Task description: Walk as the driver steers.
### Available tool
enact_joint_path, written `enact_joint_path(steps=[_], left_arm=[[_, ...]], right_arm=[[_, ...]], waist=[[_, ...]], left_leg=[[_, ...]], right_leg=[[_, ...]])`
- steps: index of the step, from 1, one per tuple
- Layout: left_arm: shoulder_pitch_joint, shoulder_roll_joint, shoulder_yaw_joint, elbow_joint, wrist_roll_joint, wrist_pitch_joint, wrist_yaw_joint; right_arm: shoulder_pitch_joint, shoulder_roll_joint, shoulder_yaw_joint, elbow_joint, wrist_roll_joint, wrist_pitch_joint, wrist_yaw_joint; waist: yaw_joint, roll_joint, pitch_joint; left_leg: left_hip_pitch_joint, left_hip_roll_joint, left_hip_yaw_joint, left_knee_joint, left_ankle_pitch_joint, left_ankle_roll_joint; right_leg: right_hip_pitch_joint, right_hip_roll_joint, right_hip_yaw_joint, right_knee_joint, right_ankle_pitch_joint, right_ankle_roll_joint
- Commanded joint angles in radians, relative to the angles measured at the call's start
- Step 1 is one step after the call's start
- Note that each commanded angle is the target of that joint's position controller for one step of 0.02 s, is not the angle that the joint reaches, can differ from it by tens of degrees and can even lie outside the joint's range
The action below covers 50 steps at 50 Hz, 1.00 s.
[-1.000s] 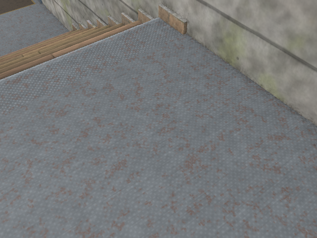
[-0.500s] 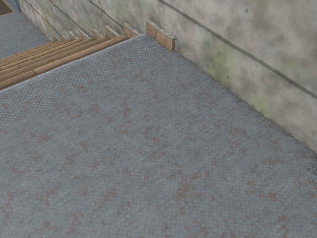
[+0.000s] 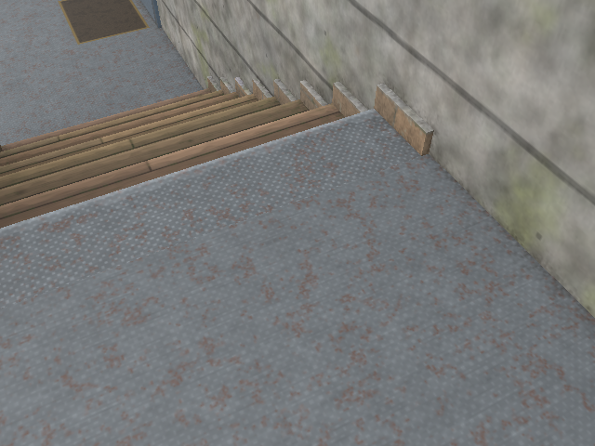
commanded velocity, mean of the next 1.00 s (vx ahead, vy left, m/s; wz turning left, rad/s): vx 0.50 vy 0.00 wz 0.44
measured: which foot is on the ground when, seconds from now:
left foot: up 0.00-0.26, down 0.28-0.78, up 0.80-1.00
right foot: down 0.00-0.26, up 0.28-0.74, down 0.76-1.00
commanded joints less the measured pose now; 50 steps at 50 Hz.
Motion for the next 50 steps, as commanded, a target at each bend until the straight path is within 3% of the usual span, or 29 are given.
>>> enact_joint_path(steps=[1,4,8,11,12,13,14,15,16,17,18,19,20,22,25,29,33,36,37,38,39,40,41,42,43,44,45,47,50], left_arm=[[-0.068,0.125,0.016,-0.067,0.002,-0.012,0.021],[-0.010,0.155,0.020,-0.060,-0.008,0.000,0.035],[0.057,0.176,0.027,-0.047,-0.022,0.031,0.041],[0.014,0.213,0.038,-0.075,-0.025,0.051,0.048],[-0.007,0.227,0.042,-0.086,-0.023,0.059,0.052],[-0.036,0.232,0.043,-0.101,-0.028,0.064,0.054],[-0.036,0.216,0.035,-0.127,-0.023,0.056,0.052],[0.082,0.039,-0.015,-0.173,0.004,0.020,0.025],[-0.030,0.131,0.001,-0.208,-0.039,-0.033,0.008],[-0.135,0.170,0.015,-0.245,-0.071,-0.054,0.003],[-0.152,0.163,0.012,-0.251,-0.059,-0.060,0.009],[-0.142,0.165,0.021,-0.239,-0.039,-0.050,0.017],[-0.112,0.171,0.030,-0.240,-0.032,-0.033,0.018],[-0.102,0.149,0.033,-0.257,-0.014,-0.003,0.018],[-0.205,0.121,0.027,-0.305,0.001,0.012,0.029],[-0.357,0.096,0.016,-0.354,-0.011,0.006,0.023],[-0.417,0.124,0.021,-0.387,-0.020,-0.011,0.004],[-0.388,0.153,0.033,-0.389,-0.018,-0.027,-0.009],[-0.329,0.164,0.041,-0.375,-0.017,-0.032,-0.007],[-0.224,0.193,0.056,-0.348,-0.008,-0.036,-0.002],[-0.057,0.242,0.069,-0.329,0.002,-0.036,0.003],[0.087,0.315,0.095,-0.282,0.006,-0.023,0.000],[0.100,0.235,0.077,-0.271,-0.026,-0.019,-0.010],[0.035,0.176,0.060,-0.283,-0.036,-0.013,-0.007],[-0.038,0.159,0.050,-0.300,-0.027,-0.002,-0.004],[-0.079,0.141,0.041,-0.301,-0.020,0.002,-0.006],[-0.098,0.126,0.033,-0.302,-0.011,0.000,-0.007],[-0.090,0.126,0.032,-0.287,-0.015,-0.004,-0.010],[-0.049,0.173,0.044,-0.262,-0.024,-0.004,-0.002]], right_arm=[[0.007,-0.017,-0.001,-0.055,-0.006,-0.009,0.014],[-0.118,0.001,0.012,-0.105,-0.012,-0.016,0.037],[-0.232,0.007,0.020,-0.180,-0.009,-0.016,0.068],[-0.181,-0.036,0.000,-0.209,-0.004,-0.012,0.085],[-0.091,-0.070,-0.019,-0.197,-0.001,-0.010,0.087],[0.062,-0.125,-0.049,-0.163,0.000,-0.010,0.082],[0.224,-0.224,-0.090,-0.128,-0.003,-0.002,0.058],[0.200,-0.323,-0.101,-0.139,-0.009,-0.006,0.049],[0.253,-0.247,-0.081,-0.152,-0.024,-0.014,0.049],[0.210,-0.185,-0.065,-0.148,-0.030,-0.023,0.047],[0.123,-0.144,-0.052,-0.166,-0.018,-0.028,0.047],[0.045,-0.113,-0.041,-0.190,-0.016,-0.027,0.049],[0.008,-0.091,-0.032,-0.207,-0.024,-0.028,0.047],[0.008,-0.109,-0.034,-0.212,-0.018,-0.031,0.040],[0.062,-0.157,-0.046,-0.206,-0.015,-0.031,0.018],[0.127,-0.161,-0.048,-0.198,-0.009,-0.019,0.005],[0.180,-0.148,-0.042,-0.176,-0.007,-0.016,0.003],[0.176,-0.151,-0.042,-0.169,-0.014,-0.007,-0.004],[0.158,-0.151,-0.041,-0.173,-0.015,-0.003,-0.004],[0.140,-0.131,-0.032,-0.183,-0.019,-0.002,-0.001],[0.122,-0.100,-0.015,-0.206,-0.033,-0.004,0.002],[0.286,-0.040,0.002,-0.198,-0.004,-0.017,0.006],[0.295,-0.093,0.001,-0.182,0.005,-0.025,0.006],[0.175,-0.156,-0.014,-0.197,0.010,-0.027,0.008],[0.092,-0.153,-0.011,-0.219,-0.004,-0.027,0.008],[0.045,-0.139,-0.012,-0.233,-0.023,-0.030,0.010],[0.052,-0.126,-0.014,-0.235,-0.028,-0.028,0.011],[0.084,-0.090,-0.008,-0.226,-0.023,-0.022,0.012],[0.013,-0.067,0.004,-0.257,-0.030,-0.022,0.007]], waist=[[-0.042,-0.078,0.075],[0.007,-0.058,0.091],[0.042,-0.060,0.116],[-0.021,-0.125,0.047],[-0.077,-0.150,-0.010],[-0.164,-0.144,-0.091],[-0.230,-0.046,-0.180],[-0.085,0.208,-0.273],[-0.157,0.125,-0.392],[-0.159,0.085,-0.242],[-0.106,-0.024,-0.157],[-0.060,-0.071,-0.105],[-0.023,-0.065,-0.088],[0.002,-0.059,-0.063],[-0.019,-0.032,-0.023],[-0.083,0.033,-0.007],[-0.115,0.056,-0.007],[-0.091,0.084,-0.005],[-0.056,0.093,-0.024],[-0.006,0.083,-0.091],[0.067,0.007,-0.228],[0.033,-0.311,-0.365],[0.044,-0.311,-0.324],[0.056,-0.191,-0.162],[0.033,-0.097,-0.079],[0.009,-0.069,-0.015],[-0.020,-0.091,-0.005],[-0.039,-0.134,-0.017],[-0.026,-0.121,-0.006]], left_leg=[[-0.021,0.018,-0.012,-0.145,0.142,-0.011],[-0.034,0.010,0.065,-0.305,0.198,-0.009],[-0.086,-0.008,0.137,-0.412,0.100,0.011],[0.102,-0.096,0.232,-0.439,-0.048,0.061],[0.227,-0.140,0.255,-0.441,-0.088,0.086],[0.448,-0.181,0.251,-0.518,-0.038,0.123],[0.752,-0.088,0.053,-0.581,-0.038,0.180],[1.090,0.183,-0.522,-0.651,-0.108,0.370],[1.155,0.237,-0.745,-0.811,-0.169,0.403],[1.068,0.198,-0.579,-0.819,-0.092,0.334],[0.902,0.151,-0.431,-0.818,0.010,0.288],[0.749,0.108,-0.326,-0.829,0.109,0.254],[0.655,0.078,-0.270,-0.853,0.158,0.241],[0.555,0.049,-0.219,-0.881,0.233,0.244],[0.485,0.008,-0.147,-0.895,0.280,0.232],[0.477,-0.041,-0.127,-0.862,0.137,0.166],[0.578,0.015,-0.201,-0.802,0.068,0.150],[0.670,0.060,-0.259,-0.734,0.140,0.136],[0.678,0.045,-0.252,-0.683,0.245,0.122],[0.660,-0.008,-0.217,-0.562,0.362,0.098],[0.531,-0.065,-0.153,-0.306,0.247,0.061],[0.146,-0.217,-0.054,0.057,-0.208,-0.023],[-0.016,-0.196,-0.106,0.186,-0.469,-0.023],[-0.083,-0.146,-0.104,0.237,-0.389,-0.018],[-0.060,-0.095,-0.049,0.208,-0.304,-0.017],[-0.037,-0.059,-0.021,0.139,-0.249,-0.019],[0.018,-0.026,-0.012,0.086,-0.212,-0.019],[0.072,-0.011,0.022,0.022,-0.187,-0.030],[0.032,0.006,0.050,-0.126,-0.102,-0.055]], right_leg=[[-0.078,-0.291,0.102,-0.146,0.299,-0.108],[0.009,-0.311,0.057,-0.137,0.316,-0.095],[0.174,-0.356,0.018,-0.057,0.405,-0.084],[0.194,-0.360,-0.036,0.111,0.837,-0.052],[0.180,-0.355,-0.050,0.248,0.984,-0.041],[0.108,-0.324,-0.065,0.456,0.985,-0.016],[-0.129,-0.269,-0.065,0.773,0.685,0.030],[-0.586,-0.052,0.047,1.139,-0.336,0.083],[-0.703,-0.031,0.275,1.240,-0.372,0.058],[-0.789,-0.088,0.288,1.206,-0.275,0.026],[-0.746,-0.137,0.283,1.108,-0.181,0.018],[-0.667,-0.168,0.272,1.025,-0.141,0.027],[-0.594,-0.192,0.279,0.974,-0.116,0.038],[-0.545,-0.194,0.258,0.886,-0.088,0.073],[-0.561,-0.166,0.229,0.690,0.046,0.117],[-0.501,-0.100,0.218,0.376,0.268,0.114],[-0.482,-0.087,0.233,0.266,0.291,0.087],[-0.447,-0.082,0.224,0.227,0.173,0.040],[-0.367,-0.065,0.200,0.194,0.154,0.018],[-0.208,-0.074,0.201,0.182,0.173,-0.016],[0.056,-0.214,0.343,0.217,0.203,-0.084],[0.436,-0.422,0.774,0.163,0.021,-0.263],[0.441,-0.465,0.975,0.050,-0.209,-0.263],[0.304,-0.435,0.847,0.032,-0.280,-0.213],[0.157,-0.395,0.716,0.013,-0.203,-0.182],[0.037,-0.353,0.632,-0.019,-0.103,-0.175],[-0.032,-0.317,0.567,-0.041,-0.020,-0.162],[-0.084,-0.277,0.476,-0.073,0.100,-0.165],[-0.079,-0.278,0.393,-0.101,0.257,-0.181]])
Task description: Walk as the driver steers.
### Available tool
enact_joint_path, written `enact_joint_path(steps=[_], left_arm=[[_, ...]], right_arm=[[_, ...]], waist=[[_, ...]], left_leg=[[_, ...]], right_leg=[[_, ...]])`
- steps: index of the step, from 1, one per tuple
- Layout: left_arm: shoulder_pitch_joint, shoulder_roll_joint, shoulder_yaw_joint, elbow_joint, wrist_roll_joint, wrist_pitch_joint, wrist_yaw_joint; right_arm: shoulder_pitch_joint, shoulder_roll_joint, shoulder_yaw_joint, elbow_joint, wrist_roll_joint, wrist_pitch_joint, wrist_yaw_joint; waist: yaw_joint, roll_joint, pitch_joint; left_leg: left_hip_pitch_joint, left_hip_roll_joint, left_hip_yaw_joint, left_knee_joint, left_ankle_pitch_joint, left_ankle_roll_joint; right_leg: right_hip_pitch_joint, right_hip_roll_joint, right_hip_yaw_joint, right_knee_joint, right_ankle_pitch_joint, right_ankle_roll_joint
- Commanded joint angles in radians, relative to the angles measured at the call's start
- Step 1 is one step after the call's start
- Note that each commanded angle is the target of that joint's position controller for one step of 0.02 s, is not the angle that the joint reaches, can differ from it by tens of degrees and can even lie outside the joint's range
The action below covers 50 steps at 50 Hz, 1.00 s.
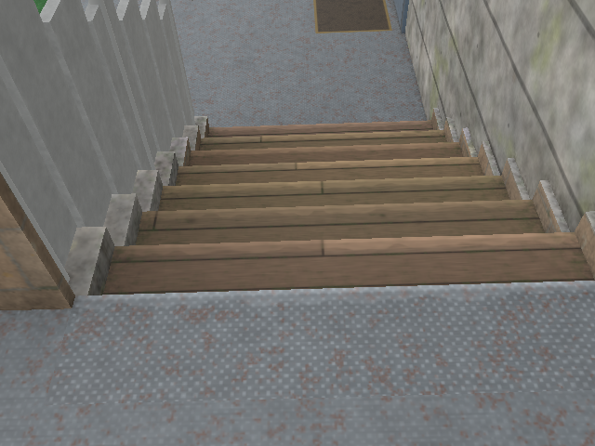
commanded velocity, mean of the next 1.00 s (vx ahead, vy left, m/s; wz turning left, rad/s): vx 0.50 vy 0.00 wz -0.26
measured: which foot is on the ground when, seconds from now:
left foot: up 0.00-0.26, down 0.28-0.86, up 0.88-1.00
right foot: down 0.00-0.32, up 0.34-0.80, down 0.82-1.00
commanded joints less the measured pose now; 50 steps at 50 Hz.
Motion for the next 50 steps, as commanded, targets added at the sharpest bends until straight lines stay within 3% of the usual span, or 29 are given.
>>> enact_joint_path(steps=[1,5,10,11,12,13,14,15,16,17,18,19,20,21,23,27,28,30,34,37,39,41,42,43,44,45,47,48,50], left_arm=[[-0.031,0.156,0.033,-0.057,-0.008,-0.013,0.010],[0.029,0.171,0.031,-0.031,-0.021,0.004,0.015],[0.095,0.187,0.031,0.006,-0.027,0.027,0.017],[0.138,0.115,-0.007,0.041,0.112,-0.008,-0.018],[0.128,0.131,0.004,0.040,0.092,-0.018,-0.026],[0.079,0.173,0.009,0.035,0.067,-0.019,-0.028],[0.078,0.198,0.010,0.042,0.064,-0.019,-0.032],[0.114,0.144,-0.009,0.039,0.080,-0.022,-0.037],[0.255,0.019,-0.054,0.013,0.099,-0.032,-0.048],[0.113,0.073,-0.041,0.016,0.071,-0.034,-0.068],[-0.026,0.091,-0.026,-0.010,0.048,-0.036,-0.056],[-0.036,0.112,-0.019,0.000,0.051,-0.037,-0.032],[-0.004,0.099,-0.024,0.002,0.074,-0.031,-0.020],[-0.013,0.072,-0.035,0.001,0.084,-0.022,-0.022],[-0.007,0.023,-0.044,0.004,0.079,-0.001,-0.033],[-0.107,0.003,-0.050,-0.022,0.060,0.011,-0.066],[-0.139,-0.004,-0.053,-0.033,0.058,0.015,-0.072],[-0.196,-0.001,-0.052,-0.058,0.060,0.028,-0.078],[-0.255,0.033,-0.037,-0.080,0.060,0.047,-0.063],[-0.316,0.043,-0.026,-0.096,0.058,0.050,-0.059],[-0.322,0.063,-0.012,-0.102,0.049,0.045,-0.053],[-0.244,0.109,0.012,-0.092,0.031,0.028,-0.035],[0.007,0.101,0.026,-0.008,0.023,0.049,-0.006],[0.143,0.227,0.064,0.010,0.050,0.062,0.010],[0.157,0.280,0.092,0.007,-0.006,0.080,0.018],[0.159,0.312,0.096,0.014,-0.017,0.085,0.026],[0.058,0.206,0.073,0.013,-0.004,0.096,0.052],[0.003,0.167,0.061,0.001,-0.006,0.098,0.056],[-0.058,0.148,0.051,-0.031,0.012,0.092,0.045]], right_arm=[[-0.035,-0.035,-0.004,-0.081,-0.006,-0.014,-0.003],[-0.159,-0.015,0.005,-0.106,0.004,-0.023,0.011],[-0.273,-0.032,0.001,-0.154,0.017,-0.033,0.038],[-0.164,-0.036,0.019,-0.101,-0.114,-0.016,0.055],[-0.166,-0.060,0.002,-0.107,-0.111,-0.011,0.058],[-0.165,-0.097,-0.011,-0.113,-0.083,-0.013,0.056],[-0.119,-0.135,-0.027,-0.106,-0.054,-0.026,0.050],[0.034,-0.178,-0.040,-0.067,-0.046,-0.039,0.041],[0.275,-0.188,-0.030,-0.016,-0.046,-0.032,0.033],[0.411,-0.122,-0.018,0.039,-0.075,-0.033,0.019],[0.343,-0.135,-0.026,0.067,-0.076,-0.047,0.015],[0.236,-0.104,-0.020,0.063,-0.064,-0.048,0.011],[0.185,-0.049,0.002,0.065,-0.059,-0.045,0.006],[0.125,0.002,0.019,0.052,-0.063,-0.047,0.002],[0.054,0.024,0.028,0.033,-0.073,-0.053,-0.005],[0.103,-0.022,0.019,0.076,-0.116,-0.071,-0.001],[0.125,-0.024,0.020,0.093,-0.118,-0.071,0.004],[0.183,-0.035,0.022,0.134,-0.109,-0.068,0.020],[0.222,-0.060,0.021,0.186,-0.100,-0.071,0.041],[0.271,-0.077,0.013,0.228,-0.094,-0.056,0.033],[0.292,-0.111,-0.003,0.245,-0.091,-0.044,0.025],[0.263,-0.147,-0.017,0.236,-0.092,-0.039,0.017],[0.199,-0.175,-0.041,0.216,0.000,0.002,-0.010],[0.265,-0.087,-0.019,0.147,0.032,-0.008,-0.011],[0.191,-0.085,-0.021,0.115,0.008,-0.017,-0.002],[0.094,-0.082,-0.018,0.061,-0.001,-0.025,0.006],[0.056,-0.052,-0.003,0.039,-0.012,-0.043,0.008],[0.054,-0.060,-0.007,0.027,-0.031,-0.027,0.005],[0.117,-0.061,-0.008,0.050,-0.058,0.014,0.006]], waist=[[-0.020,-0.115,-0.008],[0.028,-0.121,0.010],[0.053,-0.133,0.046],[0.019,-0.161,0.033],[0.015,-0.156,0.045],[-0.031,-0.121,0.026],[-0.066,-0.099,-0.029],[-0.107,-0.012,-0.201],[-0.135,0.208,-0.472],[-0.233,0.122,-0.328],[-0.212,0.088,-0.045],[-0.158,0.062,0.029],[-0.099,0.055,-0.018],[-0.063,0.041,0.000],[-0.014,0.028,-0.001],[-0.037,-0.002,0.031],[-0.045,-0.004,0.034],[-0.059,0.007,0.050],[-0.059,0.007,0.077],[-0.072,0.009,0.086],[-0.061,0.021,0.078],[-0.006,0.031,0.029],[0.078,0.097,-0.010],[0.083,-0.110,-0.192],[0.101,-0.247,-0.338],[0.089,-0.160,-0.305],[0.016,-0.077,-0.070],[-0.031,-0.068,-0.017],[-0.075,-0.061,-0.028]], left_leg=[[-0.087,0.044,0.001,-0.145,0.121,-0.020],[-0.022,0.010,0.037,-0.386,0.302,-0.022],[-0.010,-0.024,0.050,-0.516,0.250,0.007],[-0.028,-0.007,0.010,-0.533,0.284,0.026],[0.003,-0.014,0.021,-0.556,0.236,0.044],[0.136,-0.051,0.076,-0.598,0.255,0.072],[0.356,-0.081,0.103,-0.566,0.287,0.107],[0.696,-0.024,0.035,-0.473,0.376,0.202],[1.215,0.243,-0.428,-0.605,0.223,0.429],[1.177,0.289,-0.635,-0.769,-0.035,0.350],[0.937,0.260,-0.504,-0.811,-0.179,0.243],[0.750,0.248,-0.388,-0.835,-0.118,0.225],[0.659,0.237,-0.303,-0.854,0.012,0.229],[0.563,0.230,-0.234,-0.881,0.120,0.228],[0.487,0.208,-0.129,-0.948,0.175,0.214],[0.465,0.162,0.090,-0.968,0.387,0.210],[0.444,0.147,0.138,-0.962,0.422,0.205],[0.434,0.152,0.179,-0.958,0.480,0.208],[0.614,0.197,0.196,-0.921,0.587,0.190],[0.765,0.216,0.222,-0.881,0.678,0.166],[0.831,0.219,0.252,-0.814,0.885,0.152],[0.797,0.198,0.304,-0.658,1.117,0.116],[0.665,0.125,0.354,-0.319,1.018,0.038],[0.220,0.064,0.337,0.061,0.716,-0.028],[0.005,-0.134,0.215,0.393,-0.270,-0.071],[-0.095,-0.097,0.029,0.444,-0.253,-0.058],[-0.078,0.006,0.000,0.222,-0.153,-0.038],[-0.011,0.029,-0.006,0.131,-0.142,-0.047],[0.131,0.024,0.021,0.026,-0.138,-0.063]], right_leg=[[0.064,-0.266,0.211,-0.182,0.251,-0.182],[0.079,-0.234,0.128,-0.173,0.244,-0.140],[0.193,-0.299,0.161,-0.116,0.239,-0.125],[0.302,-0.337,0.181,-0.116,0.215,-0.158],[0.326,-0.347,0.181,-0.099,0.257,-0.155],[0.278,-0.321,0.148,-0.048,0.360,-0.139],[0.181,-0.268,0.100,0.053,0.497,-0.106],[0.037,-0.178,0.027,0.291,0.464,-0.038],[-0.340,0.001,0.015,0.617,-0.052,0.032],[-0.565,0.018,0.119,0.802,-0.359,0.002],[-0.678,-0.047,0.162,0.905,-0.268,-0.035],[-0.639,-0.108,0.140,0.912,-0.191,-0.047],[-0.548,-0.146,0.143,0.878,-0.141,-0.059],[-0.487,-0.170,0.143,0.871,-0.108,-0.052],[-0.438,-0.178,0.129,0.820,-0.082,-0.035],[-0.499,-0.179,0.078,0.615,0.203,-0.004],[-0.472,-0.174,0.056,0.535,0.271,0.000],[-0.428,-0.154,0.033,0.439,0.345,0.004],[-0.478,-0.133,0.040,0.320,0.340,-0.017],[-0.485,-0.104,0.017,0.252,0.216,-0.033],[-0.425,-0.061,-0.019,0.218,0.111,-0.050],[-0.240,0.018,-0.073,0.183,0.108,-0.091],[-0.042,0.049,-0.099,0.278,0.078,-0.137],[0.415,-0.157,0.229,0.339,0.251,-0.289],[0.553,-0.342,0.631,0.126,0.359,-0.386],[0.527,-0.337,0.625,0.081,0.394,-0.392],[0.224,-0.300,0.494,0.008,0.270,-0.293],[0.083,-0.256,0.450,-0.027,0.231,-0.258],[-0.073,-0.220,0.373,-0.064,0.226,-0.240]])
Over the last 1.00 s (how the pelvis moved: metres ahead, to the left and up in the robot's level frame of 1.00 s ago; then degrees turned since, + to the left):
0.57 0.12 0.00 26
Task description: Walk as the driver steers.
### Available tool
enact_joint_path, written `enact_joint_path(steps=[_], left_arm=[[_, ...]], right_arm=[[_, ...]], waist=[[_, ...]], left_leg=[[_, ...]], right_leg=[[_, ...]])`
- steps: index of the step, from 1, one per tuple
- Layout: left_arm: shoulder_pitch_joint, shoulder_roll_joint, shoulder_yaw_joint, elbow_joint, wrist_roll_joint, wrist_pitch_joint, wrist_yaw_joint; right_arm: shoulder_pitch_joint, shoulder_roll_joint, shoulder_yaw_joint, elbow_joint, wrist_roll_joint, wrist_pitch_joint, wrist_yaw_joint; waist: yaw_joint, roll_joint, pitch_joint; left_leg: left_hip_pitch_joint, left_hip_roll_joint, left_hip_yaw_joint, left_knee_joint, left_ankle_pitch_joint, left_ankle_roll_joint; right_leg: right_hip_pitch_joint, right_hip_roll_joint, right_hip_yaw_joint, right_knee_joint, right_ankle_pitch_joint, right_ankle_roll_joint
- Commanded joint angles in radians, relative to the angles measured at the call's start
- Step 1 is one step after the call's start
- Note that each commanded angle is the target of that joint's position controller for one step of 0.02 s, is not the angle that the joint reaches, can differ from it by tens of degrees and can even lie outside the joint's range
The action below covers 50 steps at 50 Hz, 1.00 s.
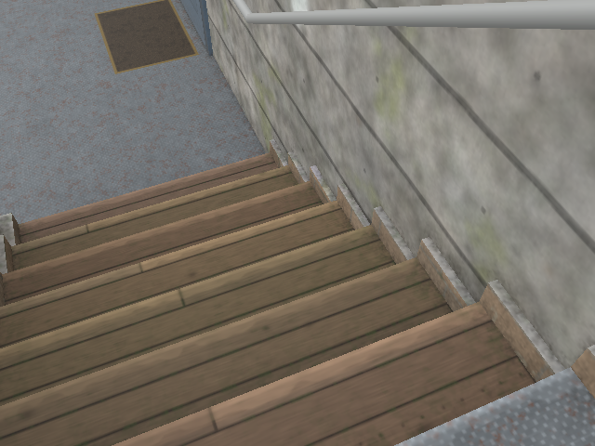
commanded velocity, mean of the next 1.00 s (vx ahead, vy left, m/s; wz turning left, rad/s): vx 0.50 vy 0.00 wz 0.35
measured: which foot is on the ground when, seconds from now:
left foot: up 0.00-0.28, down 0.30-0.86, up 0.88-1.00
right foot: down 0.00-0.30, up 0.32-0.84, down 0.86-1.00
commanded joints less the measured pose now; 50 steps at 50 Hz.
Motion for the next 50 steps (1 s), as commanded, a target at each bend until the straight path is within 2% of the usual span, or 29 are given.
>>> enact_joint_path(steps=[1,4,8,10,12,14,15,16,17,18,21,26,27,29,30,32,33,36,40,41,42,43,44,45,46,47,48,49,50], left_arm=[[0.010,0.094,0.017,-0.068,0.015,-0.020,-0.007],[0.038,0.111,0.019,-0.055,0.015,-0.036,-0.025],[0.060,0.130,0.020,-0.059,0.017,-0.036,-0.033],[0.043,0.128,0.015,-0.069,0.025,-0.044,-0.025],[0.047,0.129,0.014,-0.061,0.020,-0.031,-0.005],[0.026,0.107,0.007,-0.060,0.018,-0.015,0.014],[0.053,0.056,-0.006,-0.093,0.016,-0.016,0.021],[0.121,0.052,-0.003,-0.120,0.022,-0.024,0.008],[0.059,0.110,0.008,-0.108,0.040,-0.024,0.012],[-0.003,0.136,0.018,-0.116,0.027,-0.023,0.010],[-0.032,0.084,0.007,-0.117,0.020,0.003,0.009],[-0.116,0.040,-0.010,-0.132,0.037,0.034,-0.013],[-0.052,-0.112,-0.093,-0.142,0.131,-0.022,-0.054],[-0.088,-0.022,-0.084,-0.139,0.107,-0.044,-0.058],[-0.121,-0.009,-0.087,-0.147,0.100,-0.063,-0.058],[-0.252,-0.008,-0.101,-0.173,0.087,-0.061,-0.048],[-0.274,-0.030,-0.115,-0.181,0.098,-0.061,-0.050],[-0.268,-0.046,-0.121,-0.245,0.104,-0.050,-0.071],[-0.121,-0.027,-0.117,-0.223,0.095,-0.050,-0.045],[0.024,0.007,-0.098,-0.172,0.088,-0.051,-0.034],[0.240,0.038,-0.082,-0.087,0.085,-0.052,-0.037],[0.542,0.079,-0.052,0.011,0.082,-0.048,-0.044],[0.643,0.139,-0.032,0.018,0.103,-0.057,-0.067],[0.618,0.161,-0.018,0.001,0.156,-0.046,-0.103],[0.405,0.168,-0.006,-0.045,0.158,-0.042,-0.084],[0.178,0.039,-0.041,-0.094,0.117,-0.059,-0.074],[0.041,-0.077,-0.080,-0.104,0.078,-0.081,-0.065],[-0.107,-0.182,-0.116,-0.139,0.090,-0.106,-0.039],[-0.077,-0.157,-0.109,-0.119,0.072,-0.133,-0.027]], right_arm=[[0.133,-0.057,-0.012,-0.031,-0.021,0.032,0.001],[0.025,-0.033,0.004,-0.063,-0.006,0.041,0.010],[-0.046,-0.076,0.000,-0.080,0.001,0.046,0.029],[-0.009,-0.098,-0.013,-0.062,0.003,0.045,0.027],[0.007,-0.105,-0.015,-0.072,0.000,0.049,0.024],[0.226,-0.095,-0.027,-0.004,-0.008,0.034,0.016],[0.312,-0.187,-0.046,-0.006,-0.023,0.020,0.009],[0.267,-0.256,-0.061,-0.023,0.019,0.026,0.020],[0.224,-0.191,-0.050,-0.036,0.045,0.037,0.026],[0.192,-0.159,-0.041,-0.055,0.038,0.036,0.028],[0.185,-0.126,-0.028,-0.062,0.029,0.028,0.009],[0.297,-0.134,-0.034,-0.037,0.045,0.036,-0.017],[0.354,0.005,0.020,0.025,-0.138,-0.038,0.031],[0.366,-0.048,0.000,0.036,-0.114,-0.069,0.047],[0.402,0.002,0.017,0.058,-0.089,-0.074,0.027],[0.536,-0.004,0.030,0.113,-0.064,-0.061,0.002],[0.510,0.023,0.043,0.102,-0.040,-0.053,-0.001],[0.404,-0.051,0.040,0.080,-0.044,-0.040,0.047],[0.413,-0.067,0.043,0.105,-0.027,-0.049,0.056],[0.373,-0.078,0.043,0.091,-0.010,-0.047,0.060],[0.331,-0.097,0.045,0.072,0.011,-0.039,0.073],[0.284,-0.085,0.054,0.032,-0.007,-0.029,0.107],[0.535,0.107,0.087,0.041,0.016,-0.048,0.122],[0.609,0.026,0.077,0.033,0.028,-0.050,0.135],[0.383,-0.015,0.064,-0.085,0.003,-0.035,0.132],[0.233,0.003,0.077,-0.120,-0.030,-0.019,0.101],[0.167,0.016,0.079,-0.089,-0.056,-0.012,0.079],[0.200,0.053,0.090,-0.027,-0.089,-0.006,0.079],[0.226,0.033,0.073,0.022,-0.092,-0.004,0.098]], waist=[[-0.048,-0.037,-0.102],[-0.011,-0.094,-0.060],[0.029,-0.065,-0.048],[0.016,-0.060,-0.048],[0.008,-0.079,0.005],[-0.089,0.001,-0.021],[-0.093,0.232,-0.096],[-0.005,0.321,-0.085],[-0.013,0.162,-0.023],[-0.015,0.051,-0.001],[0.009,0.060,-0.015],[-0.026,0.019,-0.047],[-0.001,0.077,-0.087],[-0.039,0.027,-0.074],[-0.065,0.000,-0.061],[-0.134,0.048,-0.049],[-0.147,-0.015,-0.055],[-0.093,0.050,-0.016],[-0.062,0.043,0.032],[0.011,0.007,0.032],[0.113,-0.065,0.016],[0.210,-0.102,-0.106],[0.075,-0.259,-0.412],[0.101,-0.124,-0.449],[0.121,-0.071,-0.237],[0.072,0.047,-0.111],[-0.016,0.121,-0.015],[-0.102,0.071,0.099],[-0.077,-0.021,0.128]], left_leg=[[-0.004,0.024,-0.001,-0.124,0.031,-0.007],[0.052,0.031,0.034,-0.307,0.205,0.013],[0.084,-0.003,0.044,-0.375,0.297,0.034],[0.139,-0.028,0.056,-0.333,0.298,0.051],[0.124,-0.046,0.029,-0.493,0.035,0.085],[0.312,-0.085,0.009,-0.694,0.113,0.136],[0.419,0.139,-0.358,-0.826,0.119,0.192],[0.538,0.252,-0.748,-0.921,0.130,0.311],[0.487,0.259,-0.715,-0.900,0.137,0.353],[0.411,0.219,-0.583,-0.878,0.257,0.349],[0.343,0.103,-0.371,-0.896,0.534,0.280],[0.420,0.056,-0.288,-0.873,0.845,0.287],[0.365,0.039,-0.260,-0.776,0.667,0.266],[0.330,0.027,-0.285,-0.738,0.600,0.261],[0.389,-0.010,-0.283,-0.692,0.416,0.239],[0.441,-0.017,-0.357,-0.597,0.366,0.242],[0.275,-0.080,-0.289,-0.539,0.255,0.239],[-0.222,-0.136,-0.331,-0.520,0.151,0.252],[-0.094,-0.171,-0.439,-0.258,0.024,0.235],[-0.080,-0.219,-0.421,-0.097,0.052,0.211],[-0.140,-0.265,-0.357,0.140,0.126,0.176],[-0.320,-0.257,-0.312,0.423,0.194,0.132],[-0.606,-0.298,-0.202,0.961,-0.484,0.083],[-0.809,-0.239,-0.198,1.123,-0.488,0.053],[-1.050,-0.134,-0.158,1.027,-0.352,0.016],[-1.029,-0.028,-0.200,0.877,-0.170,0.004],[-0.775,0.049,-0.163,0.554,0.000,0.034],[-0.442,0.147,-0.163,0.146,0.273,0.061],[-0.235,0.100,-0.065,-0.065,0.499,0.070]], right_leg=[[0.038,-0.259,0.262,-0.239,0.240,-0.208],[-0.039,-0.227,0.184,-0.297,0.126,-0.161],[0.017,-0.252,0.141,-0.296,0.108,-0.117],[0.025,-0.264,0.104,-0.259,0.127,-0.106],[0.112,-0.304,0.118,-0.186,0.161,-0.091],[0.114,-0.264,0.046,0.109,0.336,-0.051],[0.006,-0.169,-0.061,0.476,0.125,-0.001],[-0.325,-0.021,-0.060,0.627,-0.369,0.021],[-0.409,-0.089,0.017,0.700,-0.338,0.023],[-0.375,-0.130,0.034,0.705,-0.251,0.030],[-0.280,-0.181,0.028,0.575,-0.153,0.076],[-0.336,-0.158,-0.028,0.486,-0.037,0.128],[-0.364,-0.203,0.080,0.528,0.145,0.128],[-0.450,-0.192,0.028,0.530,0.177,0.143],[-0.520,-0.218,0.112,0.353,0.355,0.142],[-0.626,-0.204,0.072,0.263,0.442,0.158],[-0.483,-0.194,0.039,0.073,0.636,0.141],[0.017,-0.132,-0.057,0.122,0.553,0.112],[0.179,-0.121,-0.003,-0.088,0.389,0.104],[0.308,-0.123,-0.035,-0.218,0.452,0.087],[0.518,-0.179,-0.064,-0.366,0.601,0.048],[0.863,-0.304,-0.008,-0.265,0.602,-0.047],[1.270,-0.592,0.136,0.272,1.478,-0.335],[1.266,-0.727,0.254,0.316,1.577,-0.442],[1.025,-0.761,0.408,0.139,0.964,-0.400],[0.706,-0.722,0.375,-0.006,0.574,-0.315],[0.303,-0.543,0.171,-0.091,0.433,-0.237],[-0.130,-0.437,0.032,-0.237,0.402,-0.169],[-0.301,-0.326,-0.084,-0.216,0.388,-0.165]])
Over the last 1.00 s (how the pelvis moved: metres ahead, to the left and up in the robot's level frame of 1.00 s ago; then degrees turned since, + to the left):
0.54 -0.01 -0.01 -20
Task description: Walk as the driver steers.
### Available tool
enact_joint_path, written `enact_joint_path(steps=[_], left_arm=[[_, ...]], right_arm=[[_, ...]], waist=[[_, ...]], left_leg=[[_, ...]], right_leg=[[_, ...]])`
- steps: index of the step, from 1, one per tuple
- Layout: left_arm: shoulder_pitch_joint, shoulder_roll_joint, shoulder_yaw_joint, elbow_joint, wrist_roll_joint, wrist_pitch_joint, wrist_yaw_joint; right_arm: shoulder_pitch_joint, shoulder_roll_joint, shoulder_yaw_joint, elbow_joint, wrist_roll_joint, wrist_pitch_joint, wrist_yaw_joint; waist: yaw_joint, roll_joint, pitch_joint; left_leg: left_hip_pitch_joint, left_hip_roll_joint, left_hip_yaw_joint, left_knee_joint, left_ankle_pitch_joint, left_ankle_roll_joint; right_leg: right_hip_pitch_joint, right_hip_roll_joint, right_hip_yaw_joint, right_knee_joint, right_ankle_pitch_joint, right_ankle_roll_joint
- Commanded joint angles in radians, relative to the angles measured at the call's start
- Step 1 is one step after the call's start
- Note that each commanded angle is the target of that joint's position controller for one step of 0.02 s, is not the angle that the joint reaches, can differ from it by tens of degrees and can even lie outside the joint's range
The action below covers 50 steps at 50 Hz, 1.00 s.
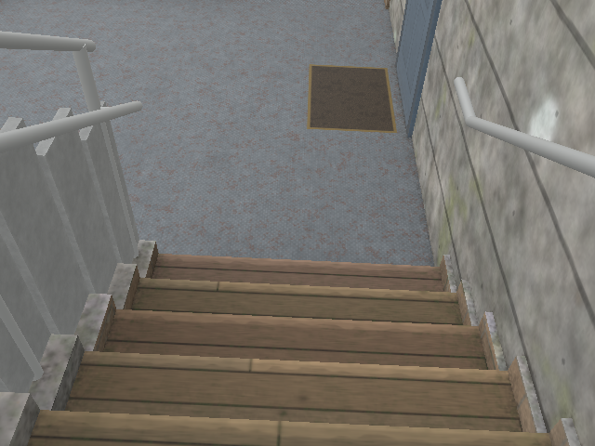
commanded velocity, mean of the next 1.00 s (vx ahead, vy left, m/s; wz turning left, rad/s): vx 0.42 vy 0.00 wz -0.08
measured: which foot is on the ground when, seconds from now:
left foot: up 0.00-0.34, down 0.36-0.96, up 0.98-1.00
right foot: down 0.00-0.36, up 0.38-0.92, down 0.94-1.00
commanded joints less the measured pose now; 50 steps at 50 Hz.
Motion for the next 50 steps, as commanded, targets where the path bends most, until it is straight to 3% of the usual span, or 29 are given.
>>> enact_joint_path(steps=[1,4,5,7,8,11,13,15,17,18,19,20,21,22,24,25,27,30,31,33,34,37,39,44,46,47,48,49,50], left_arm=[[-0.055,-0.022,-0.022,-0.054,-0.017,-0.089,0.038],[0.048,0.106,0.006,0.026,0.026,-0.089,0.032],[0.129,0.067,0.000,0.073,0.012,-0.092,0.053],[0.340,-0.005,-0.022,0.161,-0.006,-0.069,0.072],[0.305,-0.034,-0.039,0.130,0.004,-0.060,0.081],[0.182,0.010,-0.038,0.094,0.047,-0.046,0.014],[0.173,0.094,-0.013,0.106,0.012,-0.061,0.021],[0.221,0.152,0.009,0.157,-0.019,-0.042,0.043],[0.257,0.165,0.008,0.196,0.029,-0.008,0.001],[0.319,0.122,-0.003,0.221,0.046,0.005,-0.040],[0.522,-0.059,-0.028,0.227,0.015,0.001,-0.090],[0.276,0.072,0.006,0.115,-0.036,-0.007,-0.107],[0.047,0.086,0.000,0.003,-0.065,-0.029,-0.102],[-0.030,0.090,-0.003,-0.020,-0.078,-0.040,-0.070],[0.078,0.025,-0.013,0.003,-0.066,-0.035,-0.017],[0.097,-0.029,-0.028,0.019,-0.027,-0.029,-0.002],[0.100,-0.015,-0.012,0.065,-0.005,-0.006,-0.024],[0.129,-0.010,-0.013,0.082,-0.002,-0.009,-0.064],[0.007,-0.010,-0.024,0.035,0.011,-0.012,-0.057],[-0.062,0.026,-0.023,0.029,-0.011,-0.012,-0.040],[-0.108,0.027,-0.022,0.015,-0.015,-0.009,-0.049],[-0.217,0.036,-0.016,-0.029,-0.008,0.005,-0.059],[-0.303,0.049,-0.016,-0.064,-0.013,0.007,-0.062],[-0.436,0.028,-0.015,-0.065,-0.002,0.015,-0.039],[-0.261,0.039,0.003,0.038,-0.007,0.000,-0.021],[-0.020,0.109,0.042,0.106,-0.017,-0.006,0.008],[0.198,0.220,0.091,0.131,-0.023,-0.014,0.018],[0.363,0.345,0.128,0.164,-0.040,0.004,0.019],[0.419,0.308,0.127,0.163,-0.015,0.003,0.017]], right_arm=[[0.044,-0.021,-0.005,0.020,-0.046,0.012,0.029],[0.028,-0.044,-0.022,-0.004,-0.018,0.003,0.053],[-0.127,-0.058,-0.017,-0.048,-0.027,0.002,0.034],[-0.297,-0.018,0.003,-0.086,-0.037,-0.005,-0.002],[-0.314,-0.012,0.017,-0.056,-0.023,-0.004,-0.001],[-0.382,-0.060,0.005,-0.098,-0.016,0.034,0.008],[-0.467,-0.108,-0.010,-0.141,-0.030,0.041,0.003],[-0.484,-0.095,-0.006,-0.127,-0.044,0.033,-0.008],[-0.084,-0.171,-0.066,0.042,-0.014,0.006,-0.032],[0.200,-0.282,-0.128,0.132,-0.023,0.001,-0.039],[0.335,-0.351,-0.128,0.157,-0.007,0.013,-0.021],[0.412,-0.326,-0.142,0.169,-0.031,0.030,-0.017],[0.334,-0.310,-0.140,0.158,-0.015,0.025,-0.021],[0.261,-0.249,-0.119,0.160,0.009,0.021,-0.018],[0.041,-0.110,-0.057,0.120,-0.037,0.010,0.001],[-0.028,0.000,-0.016,0.094,-0.042,-0.021,-0.024],[-0.014,-0.033,-0.019,0.105,0.004,-0.057,-0.050],[-0.016,-0.090,-0.033,0.105,-0.044,-0.057,-0.057],[0.034,-0.015,-0.010,0.142,-0.045,-0.063,-0.077],[0.135,0.004,0.011,0.189,-0.032,-0.062,-0.090],[0.169,-0.010,0.015,0.211,-0.048,-0.059,-0.085],[0.205,0.037,0.035,0.228,-0.037,-0.043,-0.077],[0.156,-0.015,0.028,0.213,-0.035,-0.045,-0.089],[0.288,-0.068,-0.026,0.253,0.005,0.001,-0.145],[0.242,-0.065,-0.034,0.252,-0.003,0.015,-0.132],[0.194,-0.089,-0.046,0.245,-0.016,0.022,-0.096],[0.107,-0.066,-0.033,0.189,-0.018,0.034,-0.055],[0.158,0.045,-0.007,0.128,-0.016,0.032,-0.006],[-0.071,-0.057,-0.031,0.015,0.032,0.010,0.016]], waist=[[-0.015,-0.118,0.190],[-0.038,-0.020,0.137],[0.058,-0.030,0.156],[0.170,-0.070,0.206],[0.164,0.003,0.189],[0.103,-0.055,0.215],[0.110,-0.045,0.265],[0.138,-0.046,0.284],[-0.008,0.014,0.140],[-0.125,0.094,-0.013],[-0.045,0.263,-0.410],[-0.162,0.175,-0.360],[-0.196,0.163,-0.201],[-0.157,0.022,-0.059],[0.042,-0.054,0.119],[0.098,-0.075,0.145],[0.083,0.014,0.195],[0.094,-0.002,0.105],[0.038,-0.028,0.097],[0.004,-0.057,0.126],[-0.008,-0.029,0.139],[-0.028,-0.022,0.178],[-0.021,0.027,0.192],[-0.130,-0.004,0.253],[-0.075,-0.042,0.179],[0.039,-0.065,0.075],[0.155,-0.161,-0.096],[0.153,-0.339,-0.445],[0.251,-0.169,-0.440]], left_leg=[[0.174,0.115,0.025,-0.507,0.490,0.016],[0.174,0.089,0.006,-0.500,0.468,0.038],[-0.191,0.180,-0.128,-0.742,0.681,0.034],[-0.544,0.182,-0.115,-0.924,0.721,0.021],[-0.379,0.194,-0.082,-1.142,0.988,0.029],[0.321,0.094,0.090,-0.979,0.984,0.040],[0.293,0.083,0.091,-1.079,0.756,0.041],[0.234,0.092,0.067,-1.291,0.631,0.052],[0.735,0.063,0.129,-1.372,0.872,0.082],[1.173,0.100,0.127,-1.253,0.975,0.146],[1.659,0.297,-0.053,-0.871,1.448,0.350],[1.643,0.312,-0.140,-0.919,1.419,0.348],[1.487,0.379,-0.191,-1.045,1.010,0.347],[1.167,0.407,-0.221,-1.129,0.672,0.333],[0.523,0.449,-0.212,-1.220,0.608,0.310],[0.376,0.360,-0.127,-1.295,0.440,0.252],[0.275,0.298,-0.053,-1.397,0.288,0.278],[0.313,0.265,0.003,-1.256,0.421,0.287],[0.490,0.274,-0.007,-1.223,0.358,0.257],[0.542,0.258,0.040,-1.131,0.273,0.228],[0.478,0.256,0.050,-1.123,0.253,0.224],[0.382,0.213,0.138,-1.067,0.214,0.156],[0.367,0.221,0.126,-1.022,0.199,0.121],[0.713,0.309,0.036,-0.875,0.318,0.102],[0.636,0.233,0.131,-0.652,0.295,0.056],[0.506,0.146,0.209,-0.457,0.266,0.005],[0.211,0.094,0.248,-0.172,0.083,-0.071],[-0.031,0.024,0.193,0.350,-0.618,-0.148],[-0.290,0.029,0.120,0.453,-0.667,-0.167]], right_leg=[[-0.402,-0.240,0.088,-0.224,0.526,-0.231],[-0.319,-0.298,0.142,-0.100,0.478,-0.232],[0.060,-0.339,0.203,-0.040,0.339,-0.192],[0.377,-0.407,0.348,0.057,0.203,-0.227],[0.260,-0.328,0.242,0.117,0.116,-0.168],[-0.369,-0.256,0.133,0.033,-0.052,-0.134],[-0.228,-0.290,0.164,0.101,-0.049,-0.094],[0.020,-0.328,0.211,0.201,0.073,-0.060],[-0.052,-0.273,0.123,0.568,0.244,-0.007],[-0.264,-0.176,0.059,0.922,0.095,0.058],[-0.480,-0.067,0.089,1.364,-0.464,0.097],[-0.681,-0.055,0.114,1.499,-0.503,0.099],[-0.930,-0.110,0.102,1.499,-0.488,0.075],[-0.927,-0.161,0.132,1.442,-0.398,0.053],[-0.619,-0.219,0.264,1.179,-0.108,-0.009],[-0.548,-0.270,0.324,0.874,0.160,-0.048],[-0.495,-0.213,0.278,0.642,0.354,-0.052],[-0.519,-0.188,0.278,0.629,0.474,-0.031],[-0.674,-0.226,0.359,0.439,0.628,-0.020],[-0.680,-0.205,0.341,0.227,0.881,0.008],[-0.597,-0.187,0.296,0.243,0.938,0.017],[-0.421,-0.165,0.199,0.181,0.861,-0.010],[-0.327,-0.147,0.168,0.132,0.795,-0.012],[-0.432,-0.153,0.115,-0.231,0.571,-0.002],[-0.125,-0.124,0.066,-0.317,0.697,-0.001],[0.225,-0.091,0.005,-0.365,0.925,-0.024],[0.686,-0.164,0.058,-0.233,1.210,-0.137],[1.177,-0.403,0.323,0.150,1.747,-0.414],[1.216,-0.452,0.449,0.151,1.749,-0.435]])
Over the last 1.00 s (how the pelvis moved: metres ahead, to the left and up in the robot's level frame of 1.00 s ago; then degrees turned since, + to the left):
0.49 0.10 -0.18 26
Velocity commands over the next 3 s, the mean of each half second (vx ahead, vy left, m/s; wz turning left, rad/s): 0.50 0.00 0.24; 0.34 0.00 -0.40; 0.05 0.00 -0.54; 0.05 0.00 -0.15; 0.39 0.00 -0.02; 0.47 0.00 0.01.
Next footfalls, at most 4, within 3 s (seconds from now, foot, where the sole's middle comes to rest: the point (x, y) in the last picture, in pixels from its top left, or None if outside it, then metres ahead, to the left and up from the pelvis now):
0.36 left None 0.34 0.21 -0.93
0.94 right None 0.64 -0.03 -1.10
1.32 left None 0.69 0.21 -1.10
1.68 right None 0.62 0.01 -1.10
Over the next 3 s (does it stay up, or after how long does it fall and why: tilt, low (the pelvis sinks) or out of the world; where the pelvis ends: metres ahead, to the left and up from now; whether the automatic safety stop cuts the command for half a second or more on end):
stays up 0.96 -0.06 -0.52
